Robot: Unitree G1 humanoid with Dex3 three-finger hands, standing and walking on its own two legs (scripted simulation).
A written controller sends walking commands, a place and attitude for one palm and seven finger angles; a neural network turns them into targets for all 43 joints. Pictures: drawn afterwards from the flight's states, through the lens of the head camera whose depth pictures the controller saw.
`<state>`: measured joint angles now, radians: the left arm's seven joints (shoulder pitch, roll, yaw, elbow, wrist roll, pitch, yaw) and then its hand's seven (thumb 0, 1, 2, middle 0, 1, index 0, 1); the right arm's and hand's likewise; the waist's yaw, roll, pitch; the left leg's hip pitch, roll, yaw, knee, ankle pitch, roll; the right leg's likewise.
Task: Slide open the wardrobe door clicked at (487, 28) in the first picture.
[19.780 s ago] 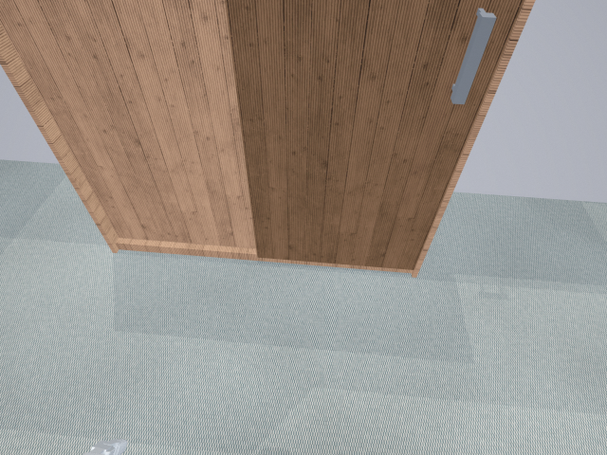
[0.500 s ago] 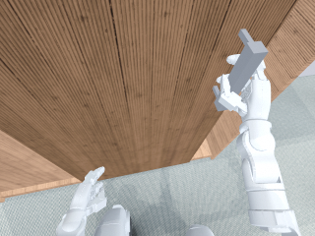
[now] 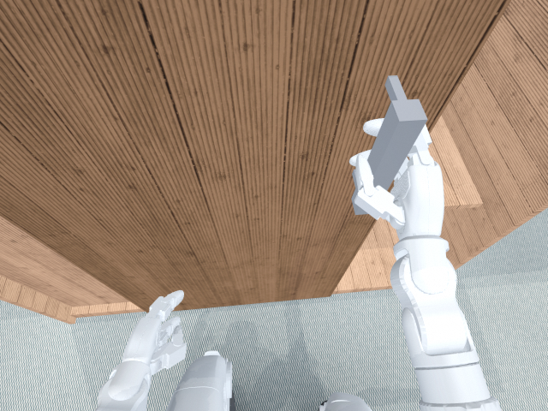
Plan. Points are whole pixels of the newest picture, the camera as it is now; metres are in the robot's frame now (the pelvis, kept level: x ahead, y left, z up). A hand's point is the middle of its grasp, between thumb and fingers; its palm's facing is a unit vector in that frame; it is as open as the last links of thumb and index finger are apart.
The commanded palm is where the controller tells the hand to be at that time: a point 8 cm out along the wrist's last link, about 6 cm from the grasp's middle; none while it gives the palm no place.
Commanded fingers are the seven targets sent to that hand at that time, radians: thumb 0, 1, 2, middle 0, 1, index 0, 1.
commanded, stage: step sideways, sliding the door along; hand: right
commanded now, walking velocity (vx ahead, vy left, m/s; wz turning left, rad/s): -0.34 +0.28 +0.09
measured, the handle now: (376, 152) +0.40 -0.14 +0.13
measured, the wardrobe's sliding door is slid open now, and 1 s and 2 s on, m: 0.34 0.46 0.45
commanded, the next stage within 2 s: stop walking and hold the door there in 0.52 s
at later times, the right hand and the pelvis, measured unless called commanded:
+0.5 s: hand (263, 195) +0.34 +0.00 +0.13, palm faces +0.17 +0.98 -0.07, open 6.7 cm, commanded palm +0.31 +0.02 +0.12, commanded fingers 0.00 -0.90 -0.90 0.45 1.40 0.45 1.40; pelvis -0.07 +0.15 -0.01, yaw +3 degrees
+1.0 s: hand (267, 192) +0.35 +0.00 +0.13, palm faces +0.36 +0.91 -0.23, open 6.5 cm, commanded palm +0.31 -0.04 +0.11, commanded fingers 0.00 -0.90 -0.90 0.45 1.40 0.45 1.40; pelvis -0.08 +0.24 -0.01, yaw +6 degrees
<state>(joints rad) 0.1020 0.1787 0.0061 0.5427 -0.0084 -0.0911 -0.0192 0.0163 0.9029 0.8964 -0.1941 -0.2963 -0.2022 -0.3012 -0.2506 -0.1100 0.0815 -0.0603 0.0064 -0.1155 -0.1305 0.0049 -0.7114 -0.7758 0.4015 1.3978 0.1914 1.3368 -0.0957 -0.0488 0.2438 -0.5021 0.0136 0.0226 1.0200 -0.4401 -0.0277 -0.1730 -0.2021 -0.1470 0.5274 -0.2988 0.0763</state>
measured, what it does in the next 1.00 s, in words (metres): steps to the left: left foot, then right foot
